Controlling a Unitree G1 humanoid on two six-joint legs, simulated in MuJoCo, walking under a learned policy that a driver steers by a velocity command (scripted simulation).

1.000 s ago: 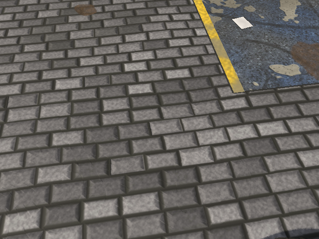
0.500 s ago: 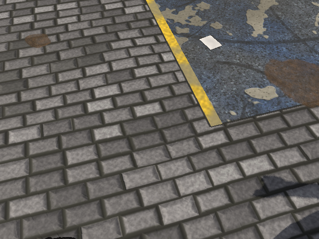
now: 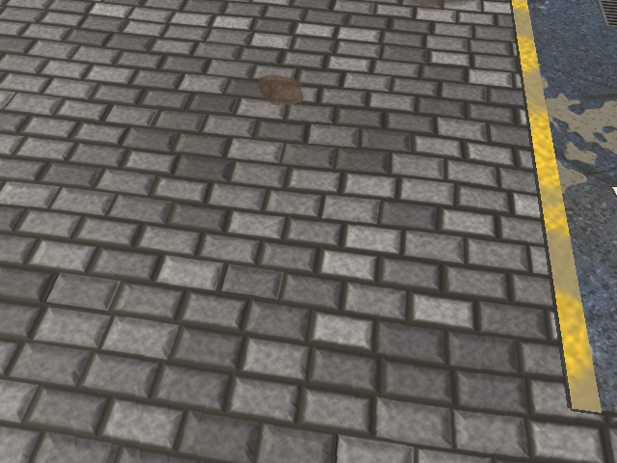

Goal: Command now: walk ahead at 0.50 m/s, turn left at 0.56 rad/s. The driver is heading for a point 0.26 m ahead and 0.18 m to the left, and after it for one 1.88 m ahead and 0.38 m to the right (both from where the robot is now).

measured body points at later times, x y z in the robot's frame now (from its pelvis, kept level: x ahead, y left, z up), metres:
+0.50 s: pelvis +0.23 +0.04 +0.01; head +0.26 +0.06 +0.45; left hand +0.33 +0.32 -0.12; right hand +0.40 -0.20 -0.11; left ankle +0.18 +0.11 -0.73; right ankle +0.38 -0.07 -0.71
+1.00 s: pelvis +0.31 +0.07 +0.00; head +0.34 +0.08 +0.45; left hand +0.49 +0.34 -0.11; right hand +0.39 -0.23 -0.10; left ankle +0.34 +0.19 -0.74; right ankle +0.35 -0.06 -0.71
